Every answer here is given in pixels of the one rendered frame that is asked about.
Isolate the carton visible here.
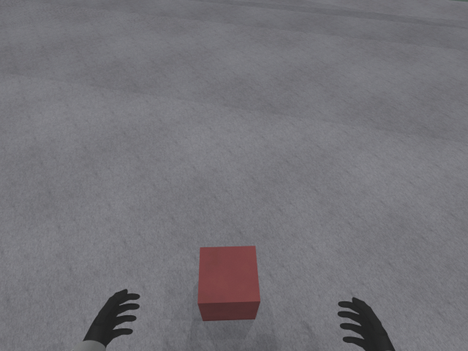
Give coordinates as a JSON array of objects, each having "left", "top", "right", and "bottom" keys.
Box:
[{"left": 197, "top": 246, "right": 260, "bottom": 321}]

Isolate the left robot hand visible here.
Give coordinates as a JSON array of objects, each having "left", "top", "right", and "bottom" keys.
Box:
[{"left": 83, "top": 289, "right": 140, "bottom": 348}]

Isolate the right robot hand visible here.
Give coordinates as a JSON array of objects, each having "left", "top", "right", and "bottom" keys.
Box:
[{"left": 338, "top": 297, "right": 395, "bottom": 351}]

